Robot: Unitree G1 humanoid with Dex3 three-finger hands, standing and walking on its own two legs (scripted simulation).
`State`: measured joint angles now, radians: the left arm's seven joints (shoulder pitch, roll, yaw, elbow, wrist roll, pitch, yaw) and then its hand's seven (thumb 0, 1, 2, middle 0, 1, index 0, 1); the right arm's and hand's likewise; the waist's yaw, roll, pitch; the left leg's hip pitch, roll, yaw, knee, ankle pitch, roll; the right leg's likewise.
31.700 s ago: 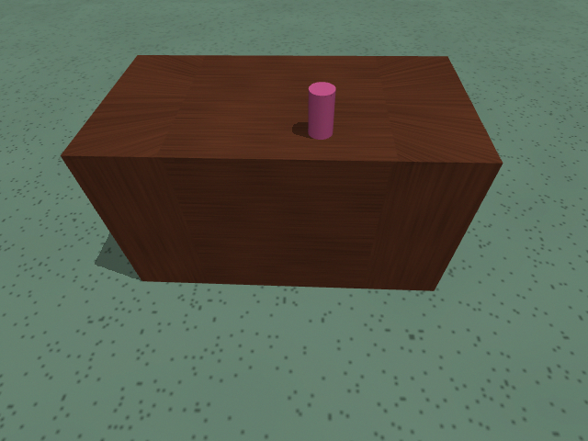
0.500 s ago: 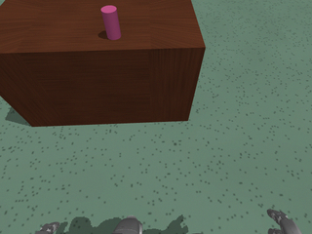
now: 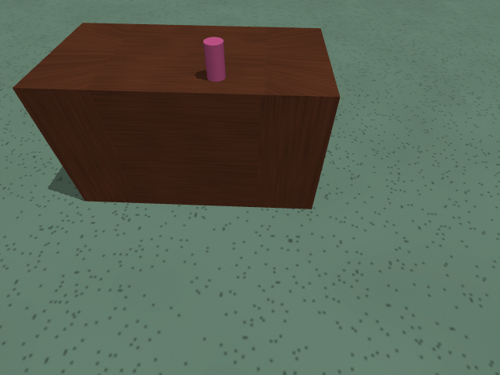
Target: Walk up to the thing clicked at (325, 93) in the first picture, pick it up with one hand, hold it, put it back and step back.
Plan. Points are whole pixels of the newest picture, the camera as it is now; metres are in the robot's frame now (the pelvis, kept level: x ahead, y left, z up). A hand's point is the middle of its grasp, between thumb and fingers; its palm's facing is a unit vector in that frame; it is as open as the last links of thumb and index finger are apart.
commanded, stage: step back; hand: left
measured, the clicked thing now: (214, 59) +1.14 +0.19 -0.04
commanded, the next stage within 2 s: stand in 0.72 s
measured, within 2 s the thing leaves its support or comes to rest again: neither
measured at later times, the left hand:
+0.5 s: hand out of the picture +0.10 +0.27 -0.15, palm faces +0.02 -0.93 -0.36, open 7.4 cm
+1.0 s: hand out of the picture +0.13 +0.25 -0.14, palm faces -0.02 -0.94 -0.33, open 7.4 cm
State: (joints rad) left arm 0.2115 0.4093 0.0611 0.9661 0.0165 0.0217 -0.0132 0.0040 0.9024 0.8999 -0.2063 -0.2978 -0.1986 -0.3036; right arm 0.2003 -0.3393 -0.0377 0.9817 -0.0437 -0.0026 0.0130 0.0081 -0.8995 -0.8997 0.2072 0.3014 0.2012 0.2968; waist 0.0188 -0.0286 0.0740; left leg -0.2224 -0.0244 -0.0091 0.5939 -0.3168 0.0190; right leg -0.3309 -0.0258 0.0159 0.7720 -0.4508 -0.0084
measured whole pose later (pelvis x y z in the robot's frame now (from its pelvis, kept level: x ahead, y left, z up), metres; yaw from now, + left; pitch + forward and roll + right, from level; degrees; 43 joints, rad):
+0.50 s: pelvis +0.02 +0.01 +0.01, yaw +0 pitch -2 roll -1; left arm 0.14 0.38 0.04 1.05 0.01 -0.03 0.00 0.00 0.90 0.90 -0.21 -0.30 -0.20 -0.30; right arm 0.16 -0.34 -0.04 1.05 -0.02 -0.02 0.01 0.01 -0.90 -0.90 0.21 0.30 0.20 0.30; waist 0.01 0.00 0.07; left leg -0.20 0.01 -0.02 0.57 -0.32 0.00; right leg -0.20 -0.01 -0.01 0.53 -0.29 0.01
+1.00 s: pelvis +0.02 +0.00 +0.02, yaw +0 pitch -3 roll +0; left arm 0.05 0.34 0.00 1.11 0.00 -0.01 0.00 0.00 0.90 0.90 -0.21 -0.30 -0.20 -0.30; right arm 0.04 -0.34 -0.02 1.11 0.00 -0.02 0.00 0.01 -0.90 -0.90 0.20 0.30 0.20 0.30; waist 0.00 0.00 0.09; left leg -0.09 0.00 -0.01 0.35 -0.21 0.00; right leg -0.10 -0.02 0.00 0.36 -0.20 0.02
